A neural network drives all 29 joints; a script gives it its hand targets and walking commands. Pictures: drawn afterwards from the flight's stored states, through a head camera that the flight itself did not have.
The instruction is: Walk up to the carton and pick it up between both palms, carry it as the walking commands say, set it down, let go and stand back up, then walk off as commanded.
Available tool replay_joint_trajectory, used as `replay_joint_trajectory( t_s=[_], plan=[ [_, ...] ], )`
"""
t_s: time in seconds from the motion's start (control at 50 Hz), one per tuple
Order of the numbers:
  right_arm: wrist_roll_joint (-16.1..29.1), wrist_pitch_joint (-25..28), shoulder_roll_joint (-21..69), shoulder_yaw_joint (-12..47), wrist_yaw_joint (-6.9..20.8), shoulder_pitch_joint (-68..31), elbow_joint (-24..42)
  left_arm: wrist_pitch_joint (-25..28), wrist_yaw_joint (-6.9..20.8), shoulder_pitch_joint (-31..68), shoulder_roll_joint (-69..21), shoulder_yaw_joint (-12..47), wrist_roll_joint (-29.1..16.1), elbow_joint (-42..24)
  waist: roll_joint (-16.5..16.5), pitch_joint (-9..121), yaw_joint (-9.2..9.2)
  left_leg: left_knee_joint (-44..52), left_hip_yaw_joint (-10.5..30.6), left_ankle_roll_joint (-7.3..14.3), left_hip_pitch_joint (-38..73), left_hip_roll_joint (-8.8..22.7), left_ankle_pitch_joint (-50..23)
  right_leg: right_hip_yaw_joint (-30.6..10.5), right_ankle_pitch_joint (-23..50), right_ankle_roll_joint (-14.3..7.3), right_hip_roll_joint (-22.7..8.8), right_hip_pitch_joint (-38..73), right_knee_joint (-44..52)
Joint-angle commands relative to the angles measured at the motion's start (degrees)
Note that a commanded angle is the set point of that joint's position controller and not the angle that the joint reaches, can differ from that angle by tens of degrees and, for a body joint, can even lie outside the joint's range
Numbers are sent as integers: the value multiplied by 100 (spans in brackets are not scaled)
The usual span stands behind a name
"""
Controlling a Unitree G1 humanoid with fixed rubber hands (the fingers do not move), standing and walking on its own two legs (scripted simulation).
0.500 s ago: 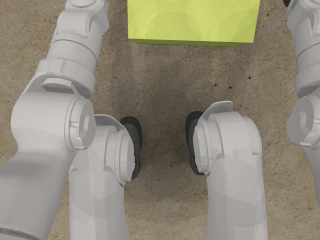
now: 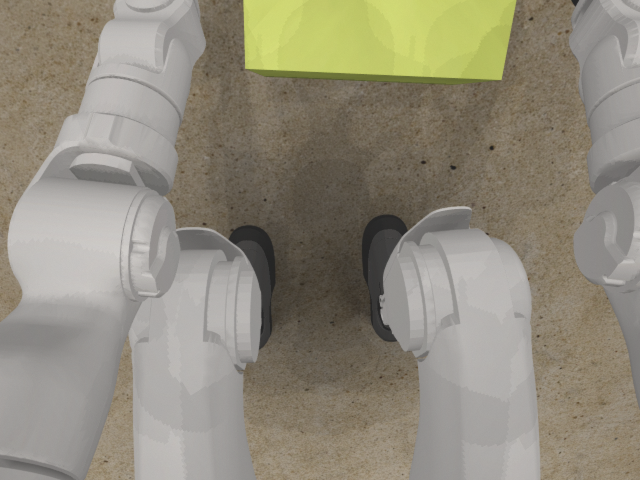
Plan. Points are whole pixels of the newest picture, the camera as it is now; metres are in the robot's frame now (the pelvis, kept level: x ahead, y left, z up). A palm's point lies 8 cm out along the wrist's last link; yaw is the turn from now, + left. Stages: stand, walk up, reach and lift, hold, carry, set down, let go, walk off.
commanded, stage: set down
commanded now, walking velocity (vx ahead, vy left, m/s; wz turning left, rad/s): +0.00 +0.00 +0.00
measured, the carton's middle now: out of the picture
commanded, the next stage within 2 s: let go in 1.76 s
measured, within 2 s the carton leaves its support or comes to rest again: neither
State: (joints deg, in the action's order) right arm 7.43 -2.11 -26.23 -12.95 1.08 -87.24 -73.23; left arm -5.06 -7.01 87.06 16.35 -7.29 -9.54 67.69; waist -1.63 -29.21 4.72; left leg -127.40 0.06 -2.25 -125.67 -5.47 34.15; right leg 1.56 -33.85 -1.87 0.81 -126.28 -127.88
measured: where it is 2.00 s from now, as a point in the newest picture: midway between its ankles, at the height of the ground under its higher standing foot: (319, 303)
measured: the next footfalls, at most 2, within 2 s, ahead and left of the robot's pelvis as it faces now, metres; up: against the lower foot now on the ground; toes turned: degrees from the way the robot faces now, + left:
none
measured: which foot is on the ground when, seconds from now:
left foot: down 0.00-1.00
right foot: down 0.00-1.00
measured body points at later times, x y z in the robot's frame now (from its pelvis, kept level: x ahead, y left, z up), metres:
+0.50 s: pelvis -0.01 +0.00 -0.01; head +0.37 -0.04 +0.22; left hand +0.57 +0.12 -0.18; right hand +0.52 -0.30 -0.18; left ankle +0.11 +0.11 -0.33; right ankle +0.11 -0.10 -0.33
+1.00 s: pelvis -0.02 +0.01 +0.09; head +0.36 -0.03 +0.32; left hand +0.58 +0.11 -0.06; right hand +0.54 -0.32 -0.04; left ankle +0.11 +0.11 -0.33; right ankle +0.11 -0.10 -0.33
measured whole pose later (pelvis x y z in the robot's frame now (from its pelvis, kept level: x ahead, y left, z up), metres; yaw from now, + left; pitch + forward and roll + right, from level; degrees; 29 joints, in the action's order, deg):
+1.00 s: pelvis -0.02 +0.01 +0.09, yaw -2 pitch +31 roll +1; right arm 13.4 -15.7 -34.9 -12.1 3.2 -84.6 -50.6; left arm -19.5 -10.8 83.6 20.3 -7.3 -11.6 42.1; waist -1.6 -29.9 3.8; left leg -110.0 -0.7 -0.3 -110.8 -3.1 30.4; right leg 0.9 -28.9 -1.8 1.1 -112.0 -109.8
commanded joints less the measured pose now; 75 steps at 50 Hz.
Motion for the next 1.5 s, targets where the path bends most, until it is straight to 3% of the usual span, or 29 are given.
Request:
replay_joint_trajectory(
  t_s=[0.0, 0.08, 0.14, 0.2, 0.22, 0.28, 0.38, 0.4, 0.42, 0.44, 0.54, 0.62, 0.68, 0.7, 0.72, 0.84, 0.86, 1.04, 1.06, 1.1, 1.12, 1.16, 1.2, 1.26, 1.3, 1.36, 1.4, 1.42, 1.48],
  plan=[
    [69, 249, -1322, -82, -39, -1496, 635, 209, -67, 1504, 673, -41, -70, -822, 148, 6243, 370, 379, -13, -93, 1800, 152, -1804, -504, 2657, 175, -139, 2815, 878],
    [268, 221, -1242, 156, 32, -1308, 765, 209, -13, 1238, 755, -89, -94, -770, 258, 6347, 118, 351, -81, -21, 1764, 169, -1796, -591, 2863, 200, -127, 3157, 784],
    [262, 260, -1467, 75, 39, -1398, 972, 191, -26, 1326, 540, 204, -327, -1066, 62, 6392, 394, 358, 34, -17, 1983, 174, -1928, -473, 2796, 142, -181, 2785, 717],
    [311, 209, -1545, 215, 94, -1277, 938, 141, 42, 1200, 506, 162, -417, -979, 154, 6264, 225, 384, -25, -26, 1769, 222, -1755, -491, 2712, 107, -217, 2989, 802],
    [296, 197, -1499, 263, 114, -1221, 985, 125, 78, 1135, 544, 199, -439, -1086, 324, 6300, 392, 370, 0, 8, 1642, 195, -1630, -509, 2698, 63, -212, 3186, 830],
    [417, 142, -1706, 137, 112, -1546, 1347, 92, 14, 1472, 793, 187, -430, -1477, -68, 6870, 286, 433, 9, 15, 2246, 197, -1738, -437, 2641, 86, -236, 3066, 766],
    [399, 43, -1757, 176, 54, -1415, 1693, 4, -44, 1298, 1017, 50, -431, -1505, 430, 7718, 282, 392, -98, 72, 2304, 221, -1714, -458, 2860, 146, -247, 3843, 853],
    [406, 16, -1915, 182, 35, -1297, 1734, -68, -59, 1327, 942, 153, -506, -1694, 399, 7999, 488, 515, -116, 40, 2446, 173, -1655, -379, 2888, 108, -145, 4124, 945],
    [460, -66, -1983, 199, -11, -1421, 2446, -79, -113, 1274, 1022, 153, -510, -2318, 158, 9119, 209, 537, -191, 31, 3121, 113, -2036, -385, 3148, 92, -141, 4624, 983],
    [396, -128, -2072, 103, -28, -1424, 2194, -200, -126, 1288, 951, 199, -493, -2005, 285, 8762, 518, 621, -166, 82, 2856, 155, -1660, -353, 2966, 70, -141, 4512, 1041],
    [463, -439, -2087, 72, -17, -1242, 2603, -420, -224, 1404, 1154, 89, -385, -2618, 138, 9397, 287, 996, -331, 95, 3279, 114, -1381, -304, 2580, 92, -133, 4942, 1314],
    [553, -596, -2096, 83, 39, -1439, 2882, -674, -226, 1279, 1132, 0, -470, -2601, 769, 9791, 325, 1186, -357, 142, 2929, 81, -1200, -227, 2481, 120, -61, 5367, 1602],
    [600, -740, -2044, 203, 85, -1453, 2516, -715, -302, 1539, 1393, -190, -167, -2677, 543, 9745, -70, 1462, -396, 162, 2934, 92, -941, -312, 2293, 105, -41, 5368, 1783],
    [803, -765, -1995, 177, 61, -1814, 3167, -775, -318, 1650, 1354, -234, -182, -3081, 354, 10328, -191, 1561, -439, 174, 3420, 86, -1123, -363, 2447, 138, -21, 5717, 1905],
    [734, -809, -2134, 84, 71, -1571, 2748, -813, -361, 1607, 1226, -31, -227, -2971, 229, 10081, 35, 1650, -339, 149, 3455, 97, -1040, -230, 2284, 81, -27, 5325, 1880],
    [729, -991, -2102, 83, 127, -1589, 2777, -1070, -392, 1597, 1188, -95, -191, -3200, 327, 10551, 109, 2011, -337, 138, 3715, 19, -1229, -232, 2577, 77, 59, 5641, 2376],
    [654, -1009, -2288, -106, 135, -1516, 2906, -1131, -378, 1529, 939, 47, -311, -3246, 200, 10613, 368, 2100, -283, 114, 3841, 9, -1290, -196, 2754, 54, 87, 5719, 2374],
    [598, -1386, -2420, -228, 214, -1539, 3968, -1519, -513, 1392, 1262, -228, -127, -4077, 399, 12110, 134, 2849, -280, 131, 5254, -93, -1880, -142, 3118, 33, 214, 6686, 3250],
    [657, -1431, -2412, -268, 270, -1546, 3276, -1606, -518, 1498, 1183, -211, -133, -3670, 470, 11319, 221, 2916, -201, 153, 4694, -62, -1489, -101, 2919, 14, 215, 6306, 3185],
    [613, -1462, -2461, -350, 272, -1648, 4360, -1652, -505, 1492, 1236, -284, -180, -4535, 446, 12361, 172, 3160, -224, 144, 5518, -94, -1960, -144, 3269, 33, 216, 7090, 3524],
    [663, -1529, -2421, -217, 298, -1401, 3579, -1727, -472, 1291, 1183, -133, -174, -3850, 446, 11743, 323, 3236, -237, 167, 5093, -51, -1573, -134, 3021, 26, 251, 6832, 3569],
    [593, -1554, -2306, -170, 369, -1571, 3385, -1726, -418, 1405, 1204, -330, -120, -3636, 447, 11318, 19, 3402, -301, 126, 4938, -8, -1407, -180, 2654, 14, 161, 6680, 3777],
    [810, -1582, -2334, -136, 379, -1662, 3888, -1793, -467, 1479, 1196, -221, -204, -4345, 379, 12039, 12, 3672, -229, 176, 5616, -44, -1704, -160, 2983, 32, 243, 7205, 3984],
    [581, -1619, -2398, -281, 393, -1470, 3164, -1818, -447, 1387, 1345, -414, 57, -3825, 570, 11506, 24, 3899, -271, 128, 5479, -48, -1617, -173, 2966, 43, 241, 7016, 4244],
    [719, -1564, -2312, -268, 399, -1767, 3634, -1789, -398, 1410, 1306, -380, -44, -4112, 393, 11881, -46, 4085, -242, 158, 5800, -27, -1862, -217, 3216, 85, 201, 7460, 4431],
    [601, -1608, -2509, -219, 394, -1357, 3682, -1860, -427, 1188, 1093, -109, -164, -4247, 334, 12562, 307, 4273, -203, 88, 6615, -11, -2255, -93, 3579, 53, 287, 7886, 4621],
    [694, -1689, -2305, -143, 358, -1348, 3662, -1883, -388, 1151, 1254, -319, -31, -4256, 255, 12357, -38, 4492, -303, 112, 6573, -48, -2178, -223, 3466, 50, 261, 7977, 4850],
    [741, -1713, -2403, -167, 377, -1485, 3745, -1952, -403, 1259, 1214, -130, -177, -4323, 280, 12221, 152, 4701, -205, 119, 6606, -20, -1953, -207, 3168, 37, 252, 8047, 5049],
    [709, -1666, -2381, -266, 385, -1598, 3820, -1894, -385, 1285, 1257, -331, -138, -4352, 343, 12208, -16, 4934, -227, 150, 6813, -38, -2203, -212, 3415, 99, 273, 8229, 5278]
  ],
)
